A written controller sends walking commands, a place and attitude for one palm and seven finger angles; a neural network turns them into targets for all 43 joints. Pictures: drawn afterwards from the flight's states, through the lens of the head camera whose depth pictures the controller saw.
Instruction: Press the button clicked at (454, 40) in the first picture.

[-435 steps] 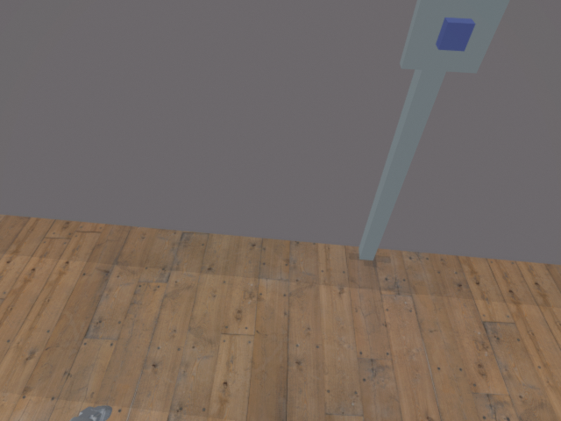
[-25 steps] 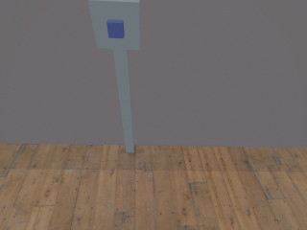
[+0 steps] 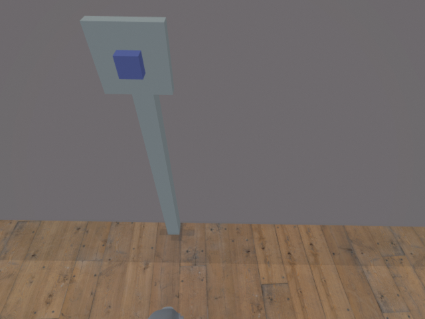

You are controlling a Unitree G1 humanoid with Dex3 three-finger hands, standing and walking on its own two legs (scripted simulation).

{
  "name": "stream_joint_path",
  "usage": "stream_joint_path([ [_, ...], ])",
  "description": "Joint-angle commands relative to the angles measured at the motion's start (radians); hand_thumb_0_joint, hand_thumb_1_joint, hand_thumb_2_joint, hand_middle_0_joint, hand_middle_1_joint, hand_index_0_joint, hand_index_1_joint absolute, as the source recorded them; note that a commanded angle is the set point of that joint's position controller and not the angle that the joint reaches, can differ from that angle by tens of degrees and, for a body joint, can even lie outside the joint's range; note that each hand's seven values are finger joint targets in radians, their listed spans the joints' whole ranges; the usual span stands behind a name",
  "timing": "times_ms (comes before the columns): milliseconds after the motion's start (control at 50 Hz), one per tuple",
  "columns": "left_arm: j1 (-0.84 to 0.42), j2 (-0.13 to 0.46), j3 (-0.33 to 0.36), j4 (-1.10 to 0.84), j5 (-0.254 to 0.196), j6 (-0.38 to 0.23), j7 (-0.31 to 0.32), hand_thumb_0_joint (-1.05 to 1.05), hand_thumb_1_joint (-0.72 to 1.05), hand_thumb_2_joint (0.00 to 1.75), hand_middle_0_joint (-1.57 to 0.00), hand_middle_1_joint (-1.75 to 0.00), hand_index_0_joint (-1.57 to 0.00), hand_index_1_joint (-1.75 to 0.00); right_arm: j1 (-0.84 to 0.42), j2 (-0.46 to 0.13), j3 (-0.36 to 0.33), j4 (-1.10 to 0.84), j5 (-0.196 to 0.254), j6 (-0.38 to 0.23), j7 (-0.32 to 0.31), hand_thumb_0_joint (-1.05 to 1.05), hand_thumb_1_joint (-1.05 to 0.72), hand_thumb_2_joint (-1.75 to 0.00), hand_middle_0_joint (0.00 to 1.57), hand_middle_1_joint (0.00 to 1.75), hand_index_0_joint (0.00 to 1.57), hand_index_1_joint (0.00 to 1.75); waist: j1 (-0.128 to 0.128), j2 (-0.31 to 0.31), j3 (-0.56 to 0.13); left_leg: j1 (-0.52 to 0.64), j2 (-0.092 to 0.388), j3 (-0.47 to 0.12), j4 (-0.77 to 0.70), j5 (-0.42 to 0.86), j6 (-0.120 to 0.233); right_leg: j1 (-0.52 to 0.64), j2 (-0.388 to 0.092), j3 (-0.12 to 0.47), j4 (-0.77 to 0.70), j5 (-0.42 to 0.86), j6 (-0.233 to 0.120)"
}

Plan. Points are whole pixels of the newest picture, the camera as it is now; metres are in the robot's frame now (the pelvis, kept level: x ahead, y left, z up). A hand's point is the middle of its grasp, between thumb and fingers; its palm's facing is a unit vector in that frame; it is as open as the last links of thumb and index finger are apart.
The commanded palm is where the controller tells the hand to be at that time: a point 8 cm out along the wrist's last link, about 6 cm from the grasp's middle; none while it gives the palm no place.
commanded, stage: take the last steps up to it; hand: left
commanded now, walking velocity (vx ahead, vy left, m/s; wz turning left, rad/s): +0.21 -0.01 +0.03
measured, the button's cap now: (130, 64) +0.61 +0.24 +0.18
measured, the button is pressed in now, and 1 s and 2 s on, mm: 0 0 0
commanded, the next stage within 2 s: come to a stop and stand still in 0.12 s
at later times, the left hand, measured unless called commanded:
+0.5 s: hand (122, 311) +0.17 +0.22 -0.18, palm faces +0.02 -0.98 -0.21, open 7.3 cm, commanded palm none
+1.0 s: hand out of the picture +0.13 +0.22 -0.19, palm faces +0.05 -0.98 -0.21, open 7.3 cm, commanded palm none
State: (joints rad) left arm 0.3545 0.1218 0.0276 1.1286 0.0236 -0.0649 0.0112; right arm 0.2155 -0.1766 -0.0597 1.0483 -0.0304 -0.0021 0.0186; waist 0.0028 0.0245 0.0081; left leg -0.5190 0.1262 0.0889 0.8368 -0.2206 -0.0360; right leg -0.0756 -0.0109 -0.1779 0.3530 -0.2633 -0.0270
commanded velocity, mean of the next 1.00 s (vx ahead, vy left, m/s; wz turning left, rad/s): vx -0.04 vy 0.01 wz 0.00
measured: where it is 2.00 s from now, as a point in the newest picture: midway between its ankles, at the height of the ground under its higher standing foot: outside the picture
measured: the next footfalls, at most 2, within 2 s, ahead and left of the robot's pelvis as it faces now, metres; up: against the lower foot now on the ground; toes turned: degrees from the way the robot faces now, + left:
left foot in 0.14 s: +0.18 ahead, +0.13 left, +0.00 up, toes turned +9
right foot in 0.60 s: +0.13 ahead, -0.10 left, +0.00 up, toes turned -5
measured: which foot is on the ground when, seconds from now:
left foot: up 0.00-0.12, down 0.14-0.60, up 0.62-0.94, down 0.96-1.00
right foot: down 0.00-0.14, up 0.16-0.58, down 0.60-1.00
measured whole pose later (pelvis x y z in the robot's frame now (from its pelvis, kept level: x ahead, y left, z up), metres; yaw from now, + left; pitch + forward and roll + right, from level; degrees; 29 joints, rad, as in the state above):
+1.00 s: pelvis +0.08 +0.03 -0.01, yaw -1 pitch -1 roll +0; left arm 0.21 0.18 0.05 1.05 0.02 0.04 0.03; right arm 0.24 -0.17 -0.04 1.05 -0.02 0.02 -0.02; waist 0.02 -0.02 0.03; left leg -0.19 0.03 0.04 0.52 -0.32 -0.01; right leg -0.33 -0.08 -0.07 0.55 -0.21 0.02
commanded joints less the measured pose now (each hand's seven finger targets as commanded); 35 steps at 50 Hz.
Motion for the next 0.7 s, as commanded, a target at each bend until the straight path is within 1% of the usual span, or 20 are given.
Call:
stream_joint_path([
  [0, 0.091, 0.156, 0.024, -0.009, 0.001, -0.017, 0.008, 0.00, 0.90, 0.90, -0.20, -0.30, -0.20, -0.30, -0.076, -0.003, 0.008, -0.068, 0.010, -0.033, 0.010, 0.00, -0.90, -0.90, 0.20, 0.30, 0.20, 0.30, 0.032, -0.141, 0.103, 0.023, -0.022, 0.026, -0.144, -0.005, 0.016, -0.029, -0.275, 0.167, -0.122, 0.304, -0.108],
  [40, 0.096, 0.152, 0.027, -0.001, 0.000, -0.009, 0.012, 0.00, 0.90, 0.90, -0.20, -0.30, -0.20, -0.30, -0.065, -0.010, 0.008, -0.065, 0.011, -0.040, 0.005, 0.00, -0.90, -0.90, 0.20, 0.30, 0.20, 0.30, 0.021, -0.139, 0.092, 0.108, -0.037, 0.040, -0.214, -0.005, 0.029, -0.022, -0.268, 0.159, -0.065, 0.352, -0.094],
  [80, 0.075, 0.145, 0.026, 0.001, -0.006, -0.001, 0.012, 0.00, 0.90, 0.90, -0.20, -0.30, -0.20, -0.30, 0.070, -0.045, 0.001, -0.018, 0.008, -0.050, -0.007, 0.00, -0.90, -0.90, 0.20, 0.30, 0.20, 0.30, -0.046, -0.062, 0.032, 0.354, -0.072, 0.062, -0.340, 0.088, 0.038, -0.095, -0.207, 0.099, 0.124, 0.393, -0.054],
  [100, 0.099, 0.113, 0.021, -0.011, -0.010, 0.003, 0.010, 0.00, 0.90, 0.90, -0.20, -0.30, -0.20, -0.30, 0.190, -0.114, -0.014, 0.014, -0.001, -0.060, -0.017, 0.00, -0.90, -0.90, 0.20, 0.30, 0.20, 0.30, -0.085, 0.075, -0.056, 0.561, 0.047, -0.077, -0.386, 0.211, 0.083, -0.215, -0.137, 0.047, 0.339, 0.264, -0.006],
  [120, 0.128, 0.062, 0.012, -0.029, -0.019, 0.004, 0.006, 0.00, 0.90, 0.90, -0.20, -0.30, -0.20, -0.30, 0.280, -0.216, -0.034, 0.033, -0.003, -0.056, -0.028, 0.00, -0.90, -0.90, 0.20, 0.30, 0.20, 0.30, -0.095, 0.280, -0.131, 0.705, 0.284, -0.358, -0.444, 0.375, 0.194, -0.400, -0.024, -0.013, 0.598, -0.230, 0.036],
  [140, 0.086, 0.084, 0.008, -0.046, -0.008, 0.011, 0.014, 0.00, 0.90, 0.90, -0.20, -0.30, -0.20, -0.30, 0.285, -0.216, -0.028, 0.044, 0.006, -0.046, -0.037, 0.00, -0.90, -0.90, 0.20, 0.30, 0.20, 0.30, -0.102, 0.268, -0.153, 0.652, 0.334, -0.411, -0.527, 0.250, 0.234, -0.431, -0.022, 0.078, 0.760, -0.381, 0.028],
  [180, -0.020, 0.090, 0.012, -0.055, -0.006, 0.016, 0.002, 0.00, 0.90, 0.90, -0.20, -0.30, -0.20, -0.30, 0.153, -0.151, -0.015, 0.008, 0.012, -0.046, -0.042, 0.00, -0.90, -0.90, 0.20, 0.30, 0.20, 0.30, -0.070, 0.118, 0.025, 0.425, 0.300, -0.373, -0.589, 0.101, 0.241, -0.497, -0.098, 0.132, 0.845, -0.258, 0.029],
  [200, -0.013, 0.070, 0.014, -0.048, 0.000, 0.020, -0.002, 0.00, 0.90, 0.90, -0.20, -0.30, -0.20, -0.30, 0.110, -0.112, -0.001, -0.001, 0.009, -0.051, -0.042, 0.00, -0.90, -0.90, 0.20, 0.30, 0.20, 0.30, -0.041, 0.065, 0.054, 0.348, 0.261, -0.298, -0.608, 0.115, 0.213, -0.466, -0.118, 0.145, 0.813, -0.207, 0.036],
  [240, 0.042, 0.027, 0.007, -0.020, -0.003, 0.043, 0.003, 0.00, 0.90, 0.90, -0.20, -0.30, -0.20, -0.30, 0.046, -0.058, 0.017, -0.008, 0.012, -0.058, -0.049, 0.00, -0.90, -0.90, 0.20, 0.30, 0.20, 0.30, 0.007, 0.058, 0.047, 0.245, 0.189, -0.145, -0.604, 0.323, 0.168, -0.330, -0.125, 0.156, 0.686, -0.116, 0.060],
  [280, 0.090, 0.019, 0.006, -0.009, -0.008, 0.063, 0.013, 0.00, 0.90, 0.90, -0.20, -0.30, -0.20, -0.30, 0.013, -0.055, 0.021, -0.015, 0.015, -0.058, -0.058, 0.00, -0.90, -0.90, 0.20, 0.30, 0.20, 0.30, 0.030, 0.061, -0.012, 0.272, 0.169, -0.083, -0.569, 0.516, 0.168, -0.263, -0.108, 0.151, 0.575, -0.071, 0.077],
  [420, -0.030, 0.092, 0.023, -0.096, 0.001, 0.107, 0.021, 0.00, 0.90, 0.90, -0.20, -0.30, -0.20, -0.30, 0.011, -0.125, -0.016, -0.015, 0.010, -0.013, -0.064, 0.00, -0.90, -0.90, 0.20, 0.30, 0.20, 0.30, 0.002, 0.125, 0.020, 0.322, 0.205, -0.094, -0.502, 0.594, 0.202, -0.303, -0.073, 0.126, 0.486, -0.116, 0.076],
  [480, -0.059, 0.102, 0.028, -0.129, -0.001, 0.098, 0.023, 0.00, 0.90, 0.90, -0.20, -0.30, -0.20, -0.30, 0.009, -0.140, -0.030, -0.019, 0.005, 0.001, -0.059, 0.00, -0.90, -0.90, 0.20, 0.30, 0.20, 0.30, 0.001, 0.141, 0.004, 0.347, 0.200, -0.108, -0.455, 0.581, 0.193, -0.269, -0.060, 0.116, 0.371, -0.119, 0.060],
  [520, -0.027, 0.110, 0.030, -0.127, -0.002, 0.086, 0.023, 0.00, 0.90, 0.90, -0.20, -0.30, -0.20, -0.30, 0.007, -0.139, -0.034, -0.022, 0.008, 0.009, -0.053, 0.00, -0.90, -0.90, 0.20, 0.30, 0.20, 0.30, 0.022, 0.127, -0.022, 0.331, 0.158, -0.088, -0.397, 0.481, 0.152, -0.177, -0.055, 0.097, 0.206, 0.034, 0.056],
  [540, -0.016, 0.130, 0.031, -0.125, 0.001, 0.077, 0.025, 0.00, 0.90, 0.90, -0.20, -0.30, -0.20, -0.30, 0.015, -0.122, -0.035, -0.024, 0.013, 0.011, -0.047, 0.00, -0.90, -0.90, 0.20, 0.30, 0.20, 0.30, 0.026, 0.075, -0.039, 0.314, 0.114, -0.062, -0.341, 0.375, 0.111, -0.121, -0.073, 0.109, 0.098, 0.165, 0.054],
  [560, -0.026, 0.185, 0.036, -0.132, 0.006, 0.064, 0.030, 0.00, 0.90, 0.90, -0.20, -0.30, -0.20, -0.30, 0.046, -0.078, -0.029, -0.032, 0.020, 0.012, -0.042, 0.00, -0.90, -0.90, 0.20, 0.30, 0.20, 0.30, 0.011, -0.082, -0.065, 0.244, 0.026, -0.003, -0.232, 0.170, 0.053, -0.060, -0.193, 0.255, 0.048, 0.411, 0.013],
  [580, -0.054, 0.241, 0.042, -0.141, 0.007, 0.058, 0.031, 0.00, 0.90, 0.90, -0.20, -0.30, -0.20, -0.30, 0.067, -0.034, -0.020, -0.044, 0.023, 0.019, -0.034, 0.00, -0.90, -0.90, 0.20, 0.30, 0.20, 0.30, -0.006, -0.212, -0.041, 0.148, -0.072, 0.042, -0.141, -0.196, 0.010, -0.049, -0.352, 0.363, 0.036, 0.667, -0.075],
  [600, -0.037, 0.255, 0.044, -0.147, 0.002, 0.059, 0.029, 0.00, 0.90, 0.90, -0.20, -0.30, -0.20, -0.30, 0.034, -0.031, -0.019, -0.053, 0.023, 0.040, -0.040, 0.00, -0.90, -0.90, 0.20, 0.30, 0.20, 0.30, 0.031, -0.211, -0.059, 0.156, -0.090, -0.024, 0.001, -0.375, 0.009, -0.104, -0.411, 0.398, 0.004, 0.698, -0.160],
  [620, -0.060, 0.249, 0.046, -0.145, 0.001, 0.058, 0.032, 0.00, 0.90, 0.90, -0.20, -0.30, -0.20, -0.30, 0.020, -0.039, -0.019, -0.054, 0.020, 0.052, -0.044, 0.00, -0.90, -0.90, 0.20, 0.30, 0.20, 0.30, 0.025, -0.243, -0.051, 0.137, -0.090, -0.077, 0.104, -0.390, 0.010, -0.138, -0.398, 0.408, -0.004, 0.664, -0.183],
  [640, -0.107, 0.233, 0.043, -0.154, 0.002, 0.060, 0.034, 0.00, 0.90, 0.90, -0.20, -0.30, -0.20, -0.30, 0.032, -0.049, -0.021, -0.045, 0.020, 0.056, -0.044, 0.00, -0.90, -0.90, 0.20, 0.30, 0.20, 0.30, 0.009, -0.226, -0.030, 0.113, -0.089, -0.100, 0.179, -0.344, 0.008, -0.142, -0.372, 0.380, -0.002, 0.602, -0.188],
  [680, -0.146, 0.214, 0.045, -0.168, 0.000, 0.063, 0.038, 0.00, 0.90, 0.90, -0.20, -0.30, -0.20, -0.30, 0.054, -0.058, -0.021, -0.031, 0.019, 0.054, -0.037, 0.00, -0.90, -0.90, 0.20, 0.30, 0.20, 0.30, 0.000, -0.170, -0.034, 0.084, -0.085, -0.104, 0.227, -0.265, -0.001, -0.120, -0.326, 0.317, 0.010, 0.549, -0.158],
])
